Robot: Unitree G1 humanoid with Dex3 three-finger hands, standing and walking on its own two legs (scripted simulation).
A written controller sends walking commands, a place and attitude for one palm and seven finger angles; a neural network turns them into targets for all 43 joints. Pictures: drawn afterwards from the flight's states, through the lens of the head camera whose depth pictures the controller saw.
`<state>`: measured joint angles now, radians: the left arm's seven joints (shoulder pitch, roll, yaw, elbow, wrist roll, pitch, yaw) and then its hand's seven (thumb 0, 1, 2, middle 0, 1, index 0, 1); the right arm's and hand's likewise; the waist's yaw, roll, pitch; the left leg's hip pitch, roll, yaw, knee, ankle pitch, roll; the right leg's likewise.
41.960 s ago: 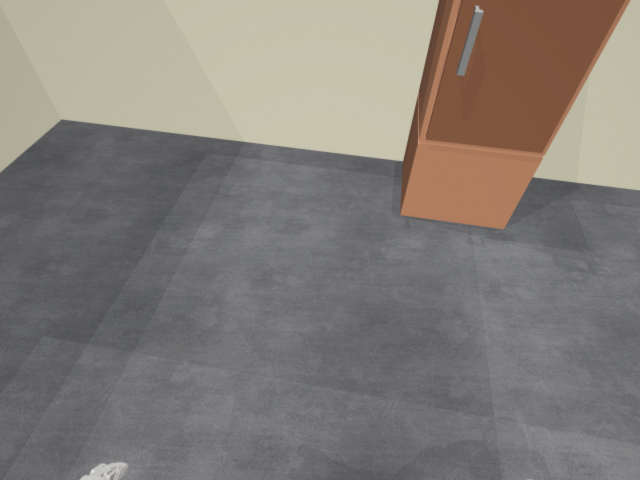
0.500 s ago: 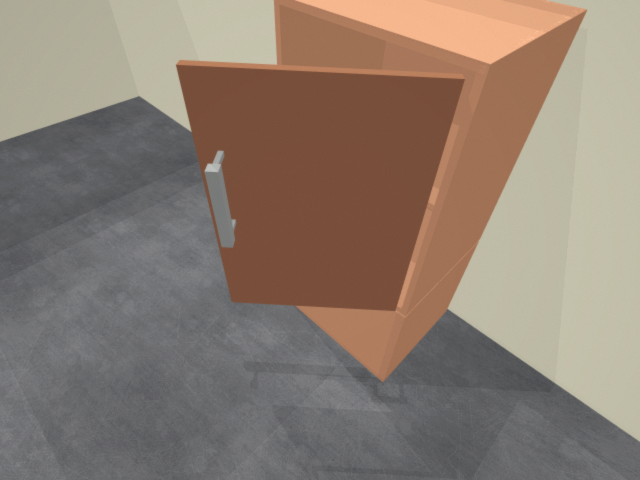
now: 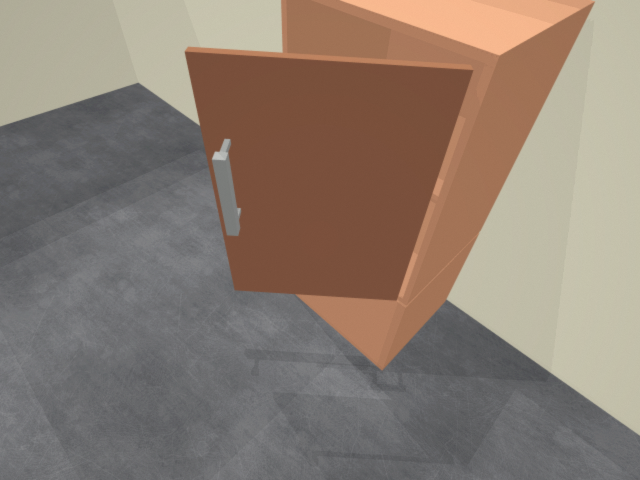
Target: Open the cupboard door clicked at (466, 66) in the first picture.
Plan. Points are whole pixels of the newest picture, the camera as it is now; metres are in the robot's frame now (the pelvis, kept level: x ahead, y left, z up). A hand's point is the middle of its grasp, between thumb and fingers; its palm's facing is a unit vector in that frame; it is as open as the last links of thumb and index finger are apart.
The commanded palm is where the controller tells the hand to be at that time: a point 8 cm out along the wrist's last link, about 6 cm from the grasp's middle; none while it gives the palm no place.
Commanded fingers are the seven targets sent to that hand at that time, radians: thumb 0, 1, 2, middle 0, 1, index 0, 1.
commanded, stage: look again from close up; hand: left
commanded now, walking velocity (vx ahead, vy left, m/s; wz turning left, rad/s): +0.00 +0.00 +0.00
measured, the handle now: (230, 189) +0.58 +0.20 +0.01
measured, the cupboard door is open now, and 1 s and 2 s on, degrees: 42 42 42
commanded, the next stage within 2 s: shuffle to correct the standing spot in 0.58 s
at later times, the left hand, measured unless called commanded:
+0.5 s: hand out of the picture -0.01 +0.16 -0.18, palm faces +0.02 -0.99 -0.14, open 7.3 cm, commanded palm none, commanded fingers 0.00 0.90 0.90 -0.20 -0.30 -0.20 -0.30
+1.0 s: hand out of the picture -0.01 +0.15 -0.18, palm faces +0.01 -0.99 -0.15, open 7.4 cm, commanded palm none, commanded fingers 0.00 0.90 0.90 -0.20 -0.30 -0.20 -0.30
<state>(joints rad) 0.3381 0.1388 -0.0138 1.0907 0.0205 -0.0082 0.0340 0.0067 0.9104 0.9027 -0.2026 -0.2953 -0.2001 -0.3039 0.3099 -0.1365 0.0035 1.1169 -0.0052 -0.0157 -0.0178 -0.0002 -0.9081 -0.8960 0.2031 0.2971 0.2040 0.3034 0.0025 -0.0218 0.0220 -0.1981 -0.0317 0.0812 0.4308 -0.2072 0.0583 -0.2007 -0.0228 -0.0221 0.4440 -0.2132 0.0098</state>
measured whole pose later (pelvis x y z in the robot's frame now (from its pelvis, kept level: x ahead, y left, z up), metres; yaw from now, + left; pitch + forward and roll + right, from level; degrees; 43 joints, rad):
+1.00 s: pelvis +0.03 -0.01 -0.01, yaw +0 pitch +0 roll +0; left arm 0.41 0.12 -0.01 1.07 0.04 -0.01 0.03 0.01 0.91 0.90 -0.20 -0.30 -0.20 -0.30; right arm 0.34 -0.14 -0.01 1.09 -0.02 0.00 0.00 0.00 -0.91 -0.90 0.20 0.30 0.20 0.30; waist 0.00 -0.01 0.01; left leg -0.23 -0.02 0.08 0.54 -0.31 0.05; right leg -0.23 -0.02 -0.02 0.56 -0.32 0.00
